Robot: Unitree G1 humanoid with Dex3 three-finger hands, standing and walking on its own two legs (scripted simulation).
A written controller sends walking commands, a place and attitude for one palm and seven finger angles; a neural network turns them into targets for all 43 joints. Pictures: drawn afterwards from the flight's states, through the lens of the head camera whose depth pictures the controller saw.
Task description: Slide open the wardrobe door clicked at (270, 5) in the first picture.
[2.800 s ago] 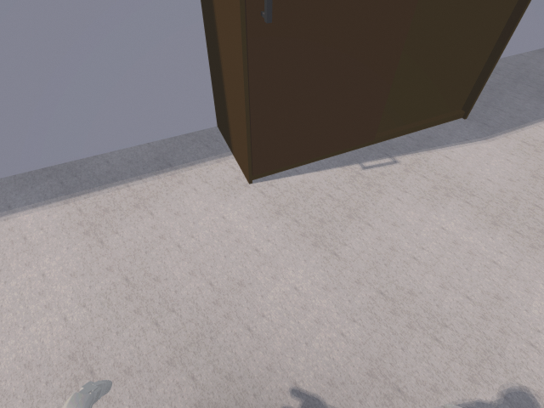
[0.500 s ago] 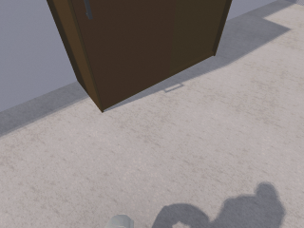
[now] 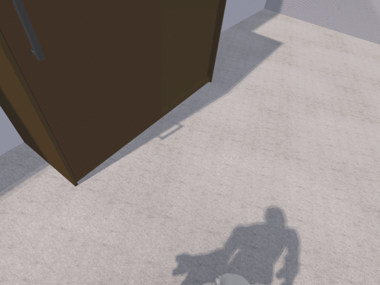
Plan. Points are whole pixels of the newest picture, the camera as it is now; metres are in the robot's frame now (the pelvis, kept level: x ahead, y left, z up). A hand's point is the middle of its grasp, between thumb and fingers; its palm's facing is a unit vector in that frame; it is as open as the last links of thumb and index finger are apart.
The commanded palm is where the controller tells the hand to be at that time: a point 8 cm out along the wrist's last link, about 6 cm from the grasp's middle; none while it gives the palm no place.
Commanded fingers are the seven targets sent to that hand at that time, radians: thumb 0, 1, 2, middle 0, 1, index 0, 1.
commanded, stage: walk to a spot facing it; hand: left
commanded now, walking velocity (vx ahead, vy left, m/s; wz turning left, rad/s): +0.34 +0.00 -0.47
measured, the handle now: (17, 9) +0.79 +0.60 +0.18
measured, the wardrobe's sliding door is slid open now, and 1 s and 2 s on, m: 0.00 0.00 0.00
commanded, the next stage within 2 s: turn to face it in 1.12 s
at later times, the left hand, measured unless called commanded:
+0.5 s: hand (167, 213) +0.35 +0.08 -0.18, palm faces -0.21 -0.97 -0.16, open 7.3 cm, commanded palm none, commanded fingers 0.00 0.90 0.90 -0.20 -0.30 -0.20 -0.30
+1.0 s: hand (154, 199) +0.40 +0.12 -0.19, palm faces -0.19 -0.97 -0.12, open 7.3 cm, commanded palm none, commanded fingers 0.00 0.90 0.90 -0.20 -0.30 -0.20 -0.30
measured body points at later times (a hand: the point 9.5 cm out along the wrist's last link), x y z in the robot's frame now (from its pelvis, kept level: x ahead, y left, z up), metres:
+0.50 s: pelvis +0.21 -0.06 -0.02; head +0.24 -0.07 +0.43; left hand +0.36 +0.13 -0.17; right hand +0.07 -0.24 -0.17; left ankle +0.10 +0.08 -0.63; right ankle +0.24 -0.13 -0.74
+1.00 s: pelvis +0.43 -0.05 -0.02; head +0.46 -0.03 +0.43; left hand +0.41 +0.17 -0.18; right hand +0.48 -0.30 -0.14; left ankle +0.51 +0.02 -0.74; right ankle +0.28 -0.13 -0.67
